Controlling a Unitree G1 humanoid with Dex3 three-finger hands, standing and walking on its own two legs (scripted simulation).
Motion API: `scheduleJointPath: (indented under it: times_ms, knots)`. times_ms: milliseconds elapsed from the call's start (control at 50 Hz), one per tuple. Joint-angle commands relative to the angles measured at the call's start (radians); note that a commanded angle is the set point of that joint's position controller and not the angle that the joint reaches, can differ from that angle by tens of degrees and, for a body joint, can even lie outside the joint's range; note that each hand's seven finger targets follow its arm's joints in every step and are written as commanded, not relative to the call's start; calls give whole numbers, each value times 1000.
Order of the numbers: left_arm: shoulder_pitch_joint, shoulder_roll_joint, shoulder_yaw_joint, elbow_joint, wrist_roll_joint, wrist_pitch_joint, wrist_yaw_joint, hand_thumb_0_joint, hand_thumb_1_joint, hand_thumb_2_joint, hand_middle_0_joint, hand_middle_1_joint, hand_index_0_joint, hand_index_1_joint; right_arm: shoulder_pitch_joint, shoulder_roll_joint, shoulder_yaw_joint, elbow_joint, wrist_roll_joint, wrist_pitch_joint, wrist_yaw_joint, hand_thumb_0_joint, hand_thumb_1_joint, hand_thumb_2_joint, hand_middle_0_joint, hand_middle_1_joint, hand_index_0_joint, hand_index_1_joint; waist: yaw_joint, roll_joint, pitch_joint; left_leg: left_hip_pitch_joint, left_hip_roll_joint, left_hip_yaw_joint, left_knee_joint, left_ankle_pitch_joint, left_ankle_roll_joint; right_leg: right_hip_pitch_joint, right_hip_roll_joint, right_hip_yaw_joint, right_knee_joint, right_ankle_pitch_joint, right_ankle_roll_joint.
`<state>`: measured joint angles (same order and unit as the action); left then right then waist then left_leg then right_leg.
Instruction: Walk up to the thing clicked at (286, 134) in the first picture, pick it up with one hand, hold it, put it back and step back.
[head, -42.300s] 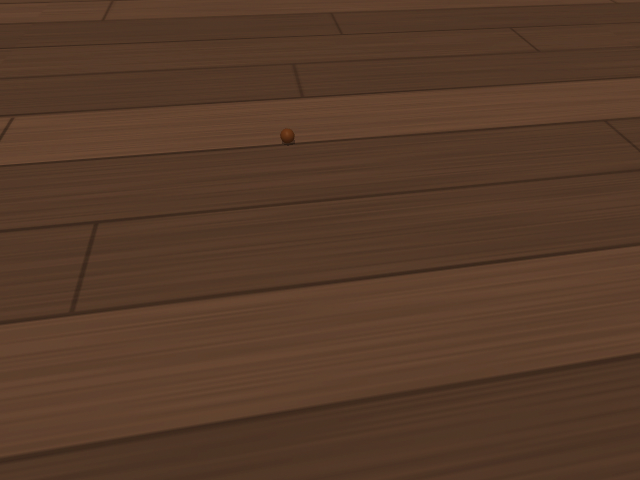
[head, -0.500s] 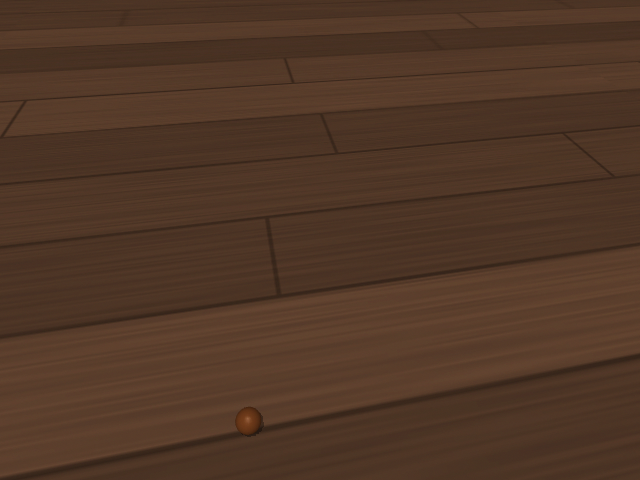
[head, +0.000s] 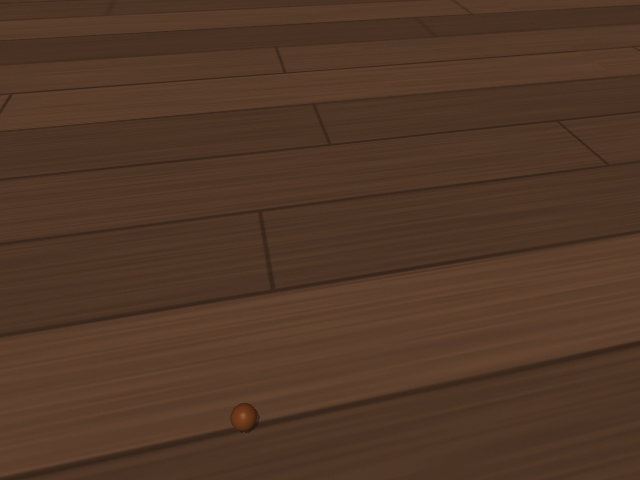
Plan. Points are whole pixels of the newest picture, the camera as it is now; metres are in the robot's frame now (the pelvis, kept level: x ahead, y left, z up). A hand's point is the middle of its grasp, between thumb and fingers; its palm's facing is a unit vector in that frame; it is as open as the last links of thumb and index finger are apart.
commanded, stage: stand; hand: left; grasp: from above
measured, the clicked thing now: (243, 416) +0.46 +0.21 -0.74
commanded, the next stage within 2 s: step back in 1.24 s
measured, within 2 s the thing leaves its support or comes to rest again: neither
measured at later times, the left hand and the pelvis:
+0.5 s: hand out of the picture +0.10 +0.24 -0.16, palm faces +0.01 -0.94 -0.33, open 7.4 cm; pelvis +0.02 +0.00 +0.00, yaw -1 degrees
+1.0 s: hand out of the picture +0.09 +0.24 -0.16, palm faces -0.01 -0.94 -0.34, open 7.4 cm; pelvis +0.02 +0.00 +0.00, yaw -1 degrees
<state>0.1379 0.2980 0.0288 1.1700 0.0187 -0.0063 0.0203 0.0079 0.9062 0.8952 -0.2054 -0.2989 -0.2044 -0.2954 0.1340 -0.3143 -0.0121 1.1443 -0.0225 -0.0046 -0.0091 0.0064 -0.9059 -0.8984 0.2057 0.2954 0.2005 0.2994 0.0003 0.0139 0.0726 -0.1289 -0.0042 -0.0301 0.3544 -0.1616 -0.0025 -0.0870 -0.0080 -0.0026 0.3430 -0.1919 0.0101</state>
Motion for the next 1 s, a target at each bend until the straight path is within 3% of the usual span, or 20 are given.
scheduleJointPath:
  times_ms: [0,100,280,440,600,800,980]
  knots:
    - [-21,199,34,-52,0,-16,8,0,900,900,-200,-300,-200,-301,-35,-186,-31,-56,4,-19,-15,0,-900,-900,200,300,200,300,5,-5,-36,1,103,-99,-73,15,27,-32,-103,96,-78,37,-24]
    - [-39,208,38,-59,1,-20,8,0,900,900,-200,-300,-200,-301,-48,-195,-31,-61,5,-22,-16,0,-900,-900,200,300,200,300,6,-18,-69,29,112,-93,-62,112,28,-10,-108,93,-73,107,-22]
    - [-52,205,39,-61,-4,-17,6,0,900,900,-200,-300,-200,-301,-52,-204,-32,-55,5,-21,-19,0,-900,-900,200,300,200,300,3,-10,-81,52,120,-85,-57,145,27,-2,-109,90,-74,142,-21]
    - [-66,214,43,-69,-6,-20,6,0,900,900,-200,-300,-200,-301,-62,-207,-32,-58,7,-25,-18,0,-900,-900,200,300,200,300,2,-4,-102,63,124,-78,-53,223,26,32,-115,90,-58,232,-22]
    - [-72,219,41,-70,-5,-15,0,0,900,900,-200,-300,-200,-301,-72,-212,-30,-61,8,-27,-15,0,-900,-900,200,300,200,300,4,-11,-73,41,123,-85,-79,144,21,10,-108,89,-73,131,-22]
    - [-69,229,38,-78,-7,-22,0,0,900,900,-200,-300,-200,-300,-77,-219,-30,-66,8,-28,-12,0,-900,-900,200,300,200,300,4,-9,-100,70,129,-81,-63,183,27,12,-114,94,-69,179,-24]
    - [-61,231,31,-80,-6,-22,-3,0,900,900,-200,-300,-200,-300,-63,-223,-29,-60,8,-24,-8,0,-900,-900,200,300,200,300,-1,-13,-76,47,125,-80,-73,101,23,-6,-112,102,-85,123,-27]
